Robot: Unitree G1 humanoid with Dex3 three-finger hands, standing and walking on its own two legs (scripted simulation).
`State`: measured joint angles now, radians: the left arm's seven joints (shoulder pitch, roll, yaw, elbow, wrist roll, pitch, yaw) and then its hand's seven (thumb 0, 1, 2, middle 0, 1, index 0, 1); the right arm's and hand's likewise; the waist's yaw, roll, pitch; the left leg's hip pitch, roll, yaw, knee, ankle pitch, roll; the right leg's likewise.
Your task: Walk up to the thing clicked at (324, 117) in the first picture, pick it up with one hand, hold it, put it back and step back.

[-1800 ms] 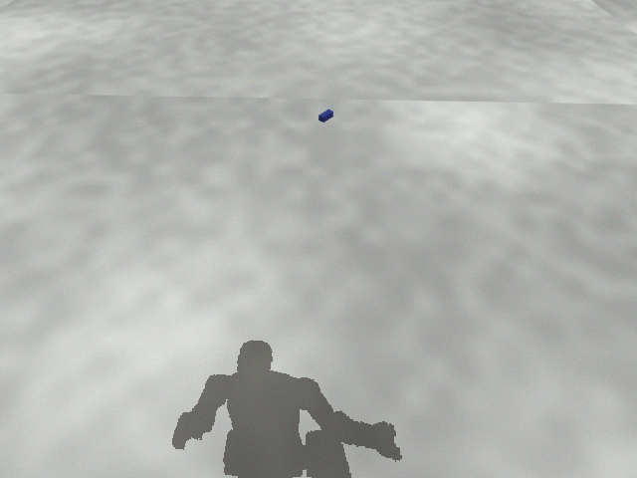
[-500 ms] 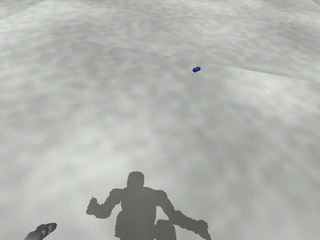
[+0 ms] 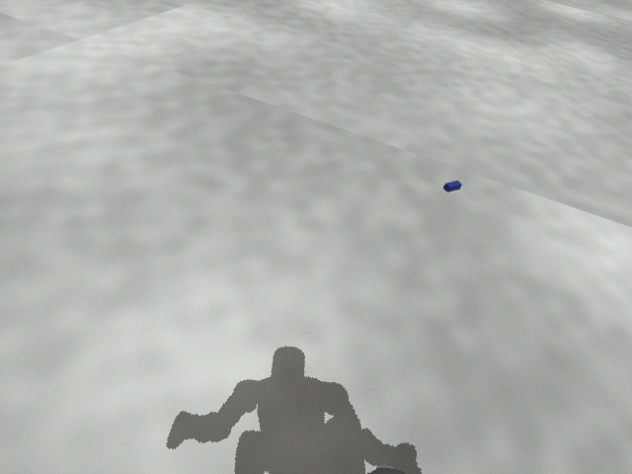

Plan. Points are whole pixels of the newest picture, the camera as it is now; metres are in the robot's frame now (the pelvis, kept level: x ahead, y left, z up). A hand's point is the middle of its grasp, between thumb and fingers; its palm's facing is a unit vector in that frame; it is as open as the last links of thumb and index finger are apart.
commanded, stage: walk up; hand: left
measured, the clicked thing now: (452, 186) +1.78 -0.74 -0.76
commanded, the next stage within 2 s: none
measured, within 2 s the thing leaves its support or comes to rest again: neither
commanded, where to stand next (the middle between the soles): +1.58 -1.15 m, yaw +29 degrees
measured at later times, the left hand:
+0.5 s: hand (226, 433) +0.22 +0.14 -0.16, palm faces +0.21 -0.91 -0.35, open 7.4 cm
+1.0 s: hand (316, 255) +0.59 +0.02 -0.15, palm faces +0.18 -0.92 -0.34, open 7.4 cm
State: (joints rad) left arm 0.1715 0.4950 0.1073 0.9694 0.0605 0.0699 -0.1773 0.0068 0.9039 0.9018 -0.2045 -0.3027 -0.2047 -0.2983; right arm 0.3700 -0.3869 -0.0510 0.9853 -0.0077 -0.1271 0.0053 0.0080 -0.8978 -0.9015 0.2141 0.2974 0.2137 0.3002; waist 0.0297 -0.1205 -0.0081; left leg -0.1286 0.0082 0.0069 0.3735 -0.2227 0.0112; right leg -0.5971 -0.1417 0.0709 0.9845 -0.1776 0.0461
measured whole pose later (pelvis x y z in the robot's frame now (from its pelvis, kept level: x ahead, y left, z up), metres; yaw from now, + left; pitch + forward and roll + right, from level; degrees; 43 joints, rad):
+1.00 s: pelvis +0.53 -0.29 -0.03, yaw +15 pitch +0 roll +3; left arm 0.15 0.50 0.12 0.80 0.04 0.06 -0.16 0.01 0.91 0.90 -0.20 -0.30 -0.20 -0.30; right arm 0.40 -0.51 -0.07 0.96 -0.02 -0.11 -0.03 0.01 -0.90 -0.90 0.21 0.30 0.21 0.30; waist -0.04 -0.11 0.02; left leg -0.20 0.16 0.00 0.58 -0.38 -0.04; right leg -0.48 -0.15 0.01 0.68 -0.22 0.01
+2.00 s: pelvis +0.92 -0.61 -0.02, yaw +21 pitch -1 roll +0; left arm 0.31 0.42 0.10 0.80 0.05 0.04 -0.09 0.00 0.90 0.90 -0.21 -0.30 -0.21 -0.30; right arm 0.30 -0.49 -0.05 1.00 0.01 -0.07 -0.08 0.01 -0.91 -0.90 0.21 0.30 0.21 0.30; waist 0.06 0.02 0.02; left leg -0.57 0.06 0.08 1.09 -0.45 0.05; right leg -0.34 -0.04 -0.05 0.67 -0.32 -0.03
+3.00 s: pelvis +1.23 -0.89 -0.03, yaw +26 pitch -1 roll +0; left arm 0.36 0.42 0.08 0.75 0.06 0.07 -0.06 0.01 0.90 0.90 -0.20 -0.30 -0.20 -0.30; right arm 0.30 -0.39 -0.02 0.94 0.00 -0.11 -0.08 0.00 -0.90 -0.90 0.21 0.30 0.21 0.30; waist 0.08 -0.08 0.10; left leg -0.43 -0.03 0.12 0.64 -0.19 0.07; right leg -0.29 0.06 -0.14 0.73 -0.43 -0.09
